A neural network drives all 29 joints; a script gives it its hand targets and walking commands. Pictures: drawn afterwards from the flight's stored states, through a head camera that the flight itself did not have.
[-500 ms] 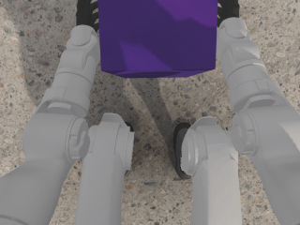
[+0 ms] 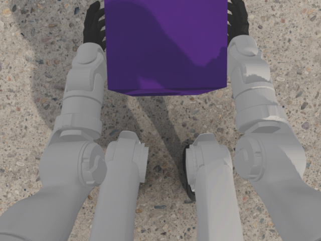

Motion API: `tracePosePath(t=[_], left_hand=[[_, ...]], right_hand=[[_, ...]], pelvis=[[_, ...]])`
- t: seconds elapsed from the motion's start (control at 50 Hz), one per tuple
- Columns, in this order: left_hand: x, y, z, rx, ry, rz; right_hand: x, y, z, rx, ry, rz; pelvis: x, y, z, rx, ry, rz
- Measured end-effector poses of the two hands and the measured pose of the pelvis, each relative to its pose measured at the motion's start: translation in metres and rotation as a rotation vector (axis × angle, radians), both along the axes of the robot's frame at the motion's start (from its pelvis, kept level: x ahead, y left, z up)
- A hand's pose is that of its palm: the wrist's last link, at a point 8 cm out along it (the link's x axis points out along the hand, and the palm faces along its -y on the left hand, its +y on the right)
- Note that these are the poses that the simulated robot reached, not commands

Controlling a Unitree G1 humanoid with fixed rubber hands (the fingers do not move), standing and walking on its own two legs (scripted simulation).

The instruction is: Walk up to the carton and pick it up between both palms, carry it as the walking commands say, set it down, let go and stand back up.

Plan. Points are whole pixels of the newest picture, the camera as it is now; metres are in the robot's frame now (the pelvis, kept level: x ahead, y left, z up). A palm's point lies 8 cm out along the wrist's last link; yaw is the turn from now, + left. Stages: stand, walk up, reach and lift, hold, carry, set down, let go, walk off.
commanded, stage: reach and lift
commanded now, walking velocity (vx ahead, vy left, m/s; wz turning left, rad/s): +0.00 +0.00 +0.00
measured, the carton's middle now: (165, 52) +0.51 +0.00 -0.18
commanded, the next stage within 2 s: none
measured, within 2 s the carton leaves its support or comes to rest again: neither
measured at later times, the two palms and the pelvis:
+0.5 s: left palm (82, 37) +0.50 +0.15 -0.05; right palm (249, 29) +0.52 -0.14 -0.05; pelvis +0.01 +0.00 +0.04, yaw +0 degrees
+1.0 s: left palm (58, 30) +0.48 +0.15 +0.03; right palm (276, 20) +0.50 -0.15 +0.03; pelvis +0.01 +0.00 +0.10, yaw +0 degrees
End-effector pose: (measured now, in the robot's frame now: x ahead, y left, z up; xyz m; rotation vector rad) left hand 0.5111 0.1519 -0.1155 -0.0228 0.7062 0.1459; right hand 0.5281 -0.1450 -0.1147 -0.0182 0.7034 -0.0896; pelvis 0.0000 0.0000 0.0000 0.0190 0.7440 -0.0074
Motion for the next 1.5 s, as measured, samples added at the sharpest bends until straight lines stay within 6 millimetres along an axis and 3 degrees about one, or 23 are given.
tracePosePath(t=[0.56,1.02,1.5], left_hand=[[-0.01,0.002,0.072,-0.014,-0.018,0.016],[-0.029,0.001,0.145,-0.019,-0.013,0.02],[-0.048,0.001,0.218,-0.019,-0.009,0.02]], right_hand=[[-0.011,0.001,0.07,0.025,-0.017,-0.02],[-0.03,-0.002,0.143,0.034,-0.012,-0.028],[-0.049,-0.003,0.217,0.033,-0.008,-0.031]], pelvis=[[0.007,-0.002,0.047,0.003,0.025,-0.003],[0.011,-0.004,0.099,0.003,-0.016,-0.002],[0.029,-0.006,0.162,-0.001,-0.085,-0.002]])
